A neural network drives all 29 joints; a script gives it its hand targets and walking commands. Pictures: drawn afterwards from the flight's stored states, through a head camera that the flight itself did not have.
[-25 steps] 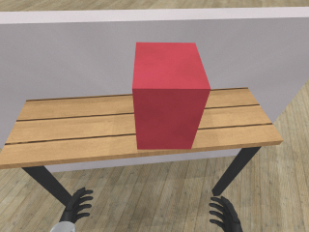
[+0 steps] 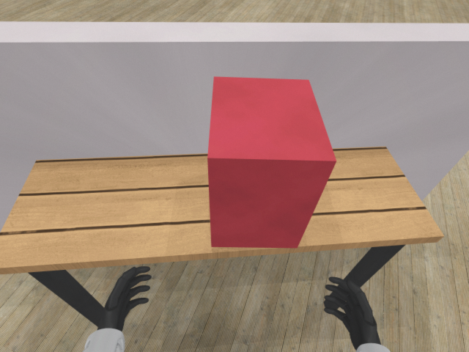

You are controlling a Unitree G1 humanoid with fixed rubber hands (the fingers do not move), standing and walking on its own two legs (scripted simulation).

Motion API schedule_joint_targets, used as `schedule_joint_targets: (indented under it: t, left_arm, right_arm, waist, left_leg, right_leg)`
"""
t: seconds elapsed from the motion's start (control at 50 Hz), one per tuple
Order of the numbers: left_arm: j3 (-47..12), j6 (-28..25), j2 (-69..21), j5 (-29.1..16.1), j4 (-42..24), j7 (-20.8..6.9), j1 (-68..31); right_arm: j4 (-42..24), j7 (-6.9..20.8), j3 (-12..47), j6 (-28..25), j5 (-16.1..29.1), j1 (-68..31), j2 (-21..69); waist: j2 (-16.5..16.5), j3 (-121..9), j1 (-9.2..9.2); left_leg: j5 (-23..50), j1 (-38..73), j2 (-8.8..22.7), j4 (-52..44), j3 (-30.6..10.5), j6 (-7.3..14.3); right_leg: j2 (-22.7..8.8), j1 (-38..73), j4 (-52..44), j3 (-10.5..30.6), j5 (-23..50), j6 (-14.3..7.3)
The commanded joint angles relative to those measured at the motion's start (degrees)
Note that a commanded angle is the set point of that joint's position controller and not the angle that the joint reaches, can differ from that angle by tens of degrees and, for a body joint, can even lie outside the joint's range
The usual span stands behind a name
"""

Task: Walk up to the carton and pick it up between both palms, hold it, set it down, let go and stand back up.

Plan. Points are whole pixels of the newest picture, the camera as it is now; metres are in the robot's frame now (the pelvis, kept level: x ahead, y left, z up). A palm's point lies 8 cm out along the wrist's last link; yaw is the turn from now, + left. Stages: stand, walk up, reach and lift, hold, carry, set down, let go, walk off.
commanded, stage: reach and lift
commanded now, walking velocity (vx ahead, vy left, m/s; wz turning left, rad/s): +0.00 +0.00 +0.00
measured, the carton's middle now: (257, 167) +0.45 -0.03 +0.05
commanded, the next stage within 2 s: none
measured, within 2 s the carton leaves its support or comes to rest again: neither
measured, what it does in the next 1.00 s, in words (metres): stands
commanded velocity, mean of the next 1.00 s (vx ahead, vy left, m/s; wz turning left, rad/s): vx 0.00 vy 0.00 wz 0.00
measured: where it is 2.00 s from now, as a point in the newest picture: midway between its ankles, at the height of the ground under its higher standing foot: outside the picture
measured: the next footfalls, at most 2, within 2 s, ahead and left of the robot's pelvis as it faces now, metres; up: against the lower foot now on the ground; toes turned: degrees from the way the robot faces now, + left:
none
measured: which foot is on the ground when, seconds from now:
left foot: down 0.00-1.00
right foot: down 0.00-1.00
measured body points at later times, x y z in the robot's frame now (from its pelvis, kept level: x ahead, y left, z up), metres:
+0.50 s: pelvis -0.02 +0.00 +0.00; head -0.02 +0.01 +0.45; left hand +0.22 +0.18 +0.00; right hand +0.23 -0.20 +0.01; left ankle -0.04 +0.11 -0.75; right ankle -0.01 -0.10 -0.75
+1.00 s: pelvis -0.02 +0.00 +0.00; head -0.01 +0.01 +0.45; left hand +0.30 +0.19 +0.09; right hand +0.30 -0.20 +0.09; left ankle -0.04 +0.11 -0.75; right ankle -0.01 -0.10 -0.75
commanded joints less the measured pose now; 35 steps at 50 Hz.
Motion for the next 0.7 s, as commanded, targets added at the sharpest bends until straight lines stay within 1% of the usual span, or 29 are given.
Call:
schedule_joint_targets:
  t: [0.0,0.06,0.12,0.16,0.2,0.28,0.32,0.36,0.4,0.44,0.5,0.56,0.6,0.64,0.68]
  left_arm:
    - [1.02,-6.59,3.18,-0.17,-9.16,-0.81,1.5]
    - [0.22,-9.54,2.73,-0.03,-9.46,-0.92,0.44]
    - [-0.58,-12.14,2.52,-0.03,-9.86,-0.35,-2.09]
    - [-1.05,-13.4,2.19,-0.1,-9.61,0.34,-4.08]
    - [-1.4,-14.12,1.63,-0.2,-8.59,1.14,-6.12]
    - [-1.2,-13.7,0.35,-0.31,-5.09,2.48,-10.5]
    - [-0.6,-11.71,-0.17,-0.24,-3.99,2.96,-13.24]
    - [-0.04,-8.14,-0.58,-0.28,-4.59,3.37,-16.36]
    - [0.27,-3.26,-0.71,-0.71,-7.42,3.72,-19.62]
    - [0.44,1.2,-0.38,-1.7,-11.92,4.13,-22.59]
    - [1.42,6.43,0.71,-2.68,-17.52,4.34,-25.98]
    - [3.51,11.51,1.01,-1.73,-20.85,3.62,-27.9]
    - [5.05,14.8,0.5,-0.78,-21.9,2.85,-28.76]
    - [6.27,17.91,-0.07,-0.32,-22.33,1.98,-29.59]
    - [7.23,20.61,-0.4,-0.4,-22.29,1.11,-30.59]
  right_arm:
    - [-9.43,-0.49,-1.6,-7.79,1.48,0.06,-6.94]
    - [-8.21,-0.04,-1.12,-9.75,2.38,-0.36,-6.84]
    - [-7.53,0.49,-0.99,-10.76,3.04,-2.65,-6.95]
    - [-7.38,0.79,-1.16,-10.96,3.11,-4.96,-7.15]
    - [-7.12,1.03,-1.51,-10.87,2.86,-7.59,-7.28]
    - [-5.98,1.07,-2.23,-9.94,1.84,-13.13,-7.18]
    - [-5.49,0.8,-2.37,-8.46,1.38,-15.91,-6.89]
    - [-5.79,0.41,-2.29,-6.05,1.46,-18.62,-6.61]
    - [-7.55,-0.13,-2.18,-2.87,2.13,-20.99,-6.73]
    - [-10.77,-0.86,-2.43,0.03,3.14,-22.75,-7.36]
    - [-14.18,-2.2,-2.99,3.76,4.43,-24.79,-8.35]
    - [-14.62,-3.61,-2.52,7.08,5.76,-25.82,-8.55]
    - [-14.03,-4.29,-1.8,8.84,6.78,-26.86,-8.83]
    - [-14.05,-4.8,-1.25,10.35,7.67,-28.61,-9.4]
    - [-15.14,-5.25,-1.02,11.68,8.2,-30.95,-10.11]
  waist:
    - [-0.68,-7.03,-0.35]
    - [0.98,-6.26,-0.88]
    - [2.73,-5.37,-1.22]
    - [3.38,-4.63,-1.16]
    - [3.37,-3.81,-0.9]
    - [1.49,-2.38,-0.01]
    - [0.11,-1.96,0.41]
    - [-1.18,-2.16,0.74]
    - [-2.11,-3.14,0.84]
    - [-2.58,-5.08,0.61]
    - [-1.37,-8.76,-0.05]
    - [1.49,-11.05,-0.25]
    - [2.69,-11.36,-0.07]
    - [2.8,-11.05,0.08]
    - [1.88,-10.44,0.08]
  left_leg:
    - [26.83,0.73,-1.3,1.43,-3.53,-3.03]
    - [28.17,3.12,-0.71,2.03,-4.36,-3.46]
    - [26.86,3.99,0.08,2.0,-4.98,-3.66]
    - [23.91,3.11,0.53,1.44,-5.13,-3.49]
    - [19.84,1.49,0.89,0.53,-5.01,-3.08]
    - [11.56,-1.98,1.12,-1.74,-4.29,-1.74]
    - [8.22,-3.3,1.03,-3.08,-3.74,-0.94]
    - [6.15,-4.16,0.87,-4.26,-3.09,-0.32]
    - [5.35,-4.48,0.76,-5.04,-2.5,0.06]
    - [5.86,-4.32,0.56,-5.08,-2.07,0.18]
    - [8.53,-2.91,0.21,-4.19,-1.88,0.03]
    - [12.14,-0.26,0.03,-3.33,-2.16,-0.43]
    - [13.99,1.39,-0.06,-3.11,-2.35,-0.72]
    - [14.91,2.47,-0.18,-3.15,-2.42,-0.85]
    - [14.91,2.92,-0.34,-3.35,-2.36,-0.77]
  right_leg:
    - [-1.25,7.62,0.76,5.15,28.5,0.5]
    - [-0.98,5.7,0.06,4.96,25.66,-0.44]
    - [-0.83,3.78,-0.65,4.9,20.08,-1.61]
    - [-0.89,2.95,-0.85,5.01,15.77,-2.21]
    - [-1.05,2.23,-0.95,5.15,11.37,-2.57]
    - [-1.61,1.49,-1.24,5.58,4.71,-2.35]
    - [-1.91,1.69,-1.56,5.89,2.73,-1.97]
    - [-2.1,2.36,-1.84,6.12,1.76,-1.5]
    - [-2.15,3.16,-1.89,6.32,2.14,-0.93]
    - [-2.08,4.07,-1.41,6.66,4.27,-0.29]
    - [-2.0,5.17,-0.57,7.32,9.33,0.27]
    - [-1.93,5.62,-0.38,7.6,13.41,0.43]
    - [-1.75,5.47,-0.63,7.38,14.56,0.58]
    - [-1.48,5.01,-1.05,6.96,14.6,0.77]
    - [-1.19,4.43,-1.53,6.49,14.29,1.08]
